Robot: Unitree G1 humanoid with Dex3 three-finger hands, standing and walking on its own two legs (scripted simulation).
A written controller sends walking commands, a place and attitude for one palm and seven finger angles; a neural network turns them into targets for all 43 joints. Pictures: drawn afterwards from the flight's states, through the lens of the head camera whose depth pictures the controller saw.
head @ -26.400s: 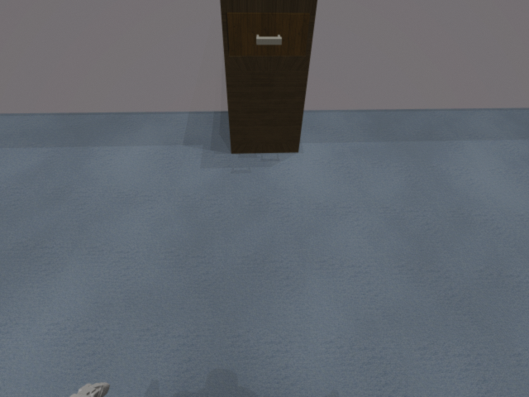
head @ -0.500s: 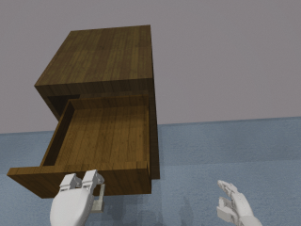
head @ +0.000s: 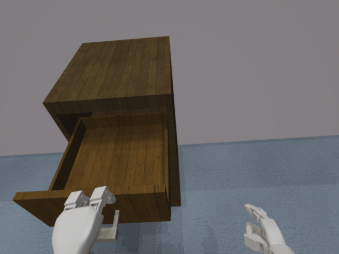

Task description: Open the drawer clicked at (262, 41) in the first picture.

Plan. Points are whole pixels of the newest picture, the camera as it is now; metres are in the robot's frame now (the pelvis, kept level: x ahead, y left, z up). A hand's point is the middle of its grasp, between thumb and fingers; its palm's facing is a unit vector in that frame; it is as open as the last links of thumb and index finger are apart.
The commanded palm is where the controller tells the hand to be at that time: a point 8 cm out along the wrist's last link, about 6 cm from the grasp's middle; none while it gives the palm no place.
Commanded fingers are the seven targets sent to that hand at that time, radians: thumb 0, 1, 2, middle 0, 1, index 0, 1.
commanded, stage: lift the hand off the handle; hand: left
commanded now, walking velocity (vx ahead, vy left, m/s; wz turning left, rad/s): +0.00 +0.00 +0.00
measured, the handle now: (96, 225) +0.20 +0.23 -0.05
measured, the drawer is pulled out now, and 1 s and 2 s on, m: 0.30 0.30 0.30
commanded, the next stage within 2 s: draw the hand back to the body in 0.80 s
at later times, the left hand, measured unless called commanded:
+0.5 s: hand (90, 223) +0.16 +0.19 +0.07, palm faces +0.06 -0.21 -0.98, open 13.8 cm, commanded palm +0.13 +0.18 +0.14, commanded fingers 0.00 -0.50 0.30 -0.30 -1.20 -0.30 -1.20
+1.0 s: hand (87, 218) +0.17 +0.19 +0.08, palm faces +0.05 -0.21 -0.98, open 13.8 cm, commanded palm +0.14 +0.19 +0.16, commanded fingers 0.00 -0.50 0.30 -0.30 -1.20 -0.30 -1.20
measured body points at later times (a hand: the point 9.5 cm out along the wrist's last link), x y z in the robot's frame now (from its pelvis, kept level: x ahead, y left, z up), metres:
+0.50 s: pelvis +0.01 +0.00 +0.01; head +0.00 -0.04 +0.46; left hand +0.16 +0.19 +0.12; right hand +0.23 -0.19 -0.07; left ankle +0.01 +0.09 -0.70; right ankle -0.02 -0.08 -0.70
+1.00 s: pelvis +0.01 +0.01 +0.01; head +0.01 -0.04 +0.46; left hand +0.16 +0.20 +0.14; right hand +0.24 -0.18 -0.06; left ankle +0.01 +0.09 -0.70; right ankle -0.02 -0.08 -0.70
